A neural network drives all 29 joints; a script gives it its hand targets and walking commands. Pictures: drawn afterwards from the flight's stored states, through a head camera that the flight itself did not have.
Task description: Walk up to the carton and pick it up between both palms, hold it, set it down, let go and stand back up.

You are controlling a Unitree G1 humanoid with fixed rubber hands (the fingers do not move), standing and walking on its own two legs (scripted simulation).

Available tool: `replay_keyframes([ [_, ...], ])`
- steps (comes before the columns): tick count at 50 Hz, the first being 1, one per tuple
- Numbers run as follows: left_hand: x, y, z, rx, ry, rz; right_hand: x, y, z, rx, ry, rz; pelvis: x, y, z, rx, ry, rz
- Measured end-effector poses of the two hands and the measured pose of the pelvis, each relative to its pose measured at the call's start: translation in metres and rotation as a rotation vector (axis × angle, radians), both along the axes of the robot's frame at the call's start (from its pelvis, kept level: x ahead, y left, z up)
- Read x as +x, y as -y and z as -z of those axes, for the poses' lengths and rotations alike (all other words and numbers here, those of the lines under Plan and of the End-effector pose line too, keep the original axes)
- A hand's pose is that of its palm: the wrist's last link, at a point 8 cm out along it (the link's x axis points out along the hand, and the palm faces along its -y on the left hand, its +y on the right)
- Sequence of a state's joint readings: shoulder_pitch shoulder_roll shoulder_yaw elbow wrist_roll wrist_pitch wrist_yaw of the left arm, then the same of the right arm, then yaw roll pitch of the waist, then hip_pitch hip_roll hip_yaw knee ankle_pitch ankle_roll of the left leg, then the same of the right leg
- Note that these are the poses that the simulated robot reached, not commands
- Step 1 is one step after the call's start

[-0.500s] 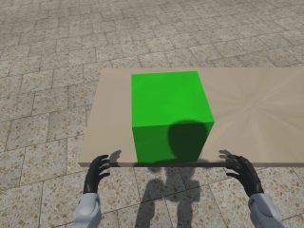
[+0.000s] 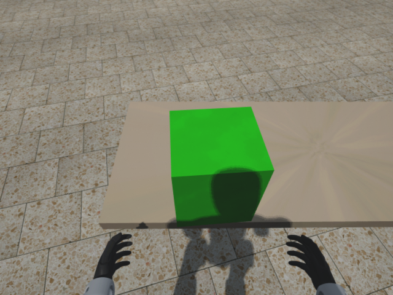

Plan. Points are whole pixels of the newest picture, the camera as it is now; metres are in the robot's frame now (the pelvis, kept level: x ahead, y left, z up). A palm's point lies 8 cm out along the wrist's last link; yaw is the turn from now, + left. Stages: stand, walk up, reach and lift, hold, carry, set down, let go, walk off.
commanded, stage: set down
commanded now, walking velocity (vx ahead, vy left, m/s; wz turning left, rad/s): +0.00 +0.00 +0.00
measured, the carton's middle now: (212, 169) +0.43 -0.01 -0.05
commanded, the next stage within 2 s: let go in 0.34 s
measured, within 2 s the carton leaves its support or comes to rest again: neither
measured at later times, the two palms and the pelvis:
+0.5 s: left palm (94, 287) +0.15 +0.24 -0.08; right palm (316, 294) +0.15 -0.21 -0.08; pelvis +0.00 +0.01 +0.00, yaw +0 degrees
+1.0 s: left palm out of the picture +0.14 +0.24 -0.09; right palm out of the picture +0.13 -0.23 -0.09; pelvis -0.01 +0.01 +0.00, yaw +0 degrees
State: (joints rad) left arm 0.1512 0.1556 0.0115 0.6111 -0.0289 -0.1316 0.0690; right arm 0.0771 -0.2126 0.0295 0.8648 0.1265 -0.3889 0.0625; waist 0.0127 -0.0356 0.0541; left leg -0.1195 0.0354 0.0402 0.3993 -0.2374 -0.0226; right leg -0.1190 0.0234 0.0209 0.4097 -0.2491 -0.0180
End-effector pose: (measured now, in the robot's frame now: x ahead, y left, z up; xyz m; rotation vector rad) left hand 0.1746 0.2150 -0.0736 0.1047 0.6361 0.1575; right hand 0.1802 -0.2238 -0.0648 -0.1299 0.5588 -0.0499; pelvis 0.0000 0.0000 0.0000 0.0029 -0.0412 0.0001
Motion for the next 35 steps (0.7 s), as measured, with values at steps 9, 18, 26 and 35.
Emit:
replay_keyframes([
  [9,-0.013,-0.009,0.004,0.011,-0.087,0.013,-0.012,-0.007,0.004,-0.024,-0.063,0.004,0.001,-0.004,-0.002,-0.003,0.019,0.003],
  [18,-0.022,-0.017,0.008,0.023,-0.164,0.030,-0.022,-0.010,0.009,-0.047,-0.122,0.013,0.000,-0.009,-0.002,-0.005,0.032,0.003],
  [26,-0.025,-0.021,0.009,0.028,-0.200,0.044,-0.030,-0.012,0.013,-0.059,-0.151,0.022,-0.002,-0.011,-0.002,-0.006,0.040,0.004],
  [35,-0.022,-0.020,0.007,0.028,-0.198,0.058,-0.035,-0.011,0.014,-0.062,-0.151,0.028,-0.005,-0.012,-0.001,-0.007,0.043,0.008],
])
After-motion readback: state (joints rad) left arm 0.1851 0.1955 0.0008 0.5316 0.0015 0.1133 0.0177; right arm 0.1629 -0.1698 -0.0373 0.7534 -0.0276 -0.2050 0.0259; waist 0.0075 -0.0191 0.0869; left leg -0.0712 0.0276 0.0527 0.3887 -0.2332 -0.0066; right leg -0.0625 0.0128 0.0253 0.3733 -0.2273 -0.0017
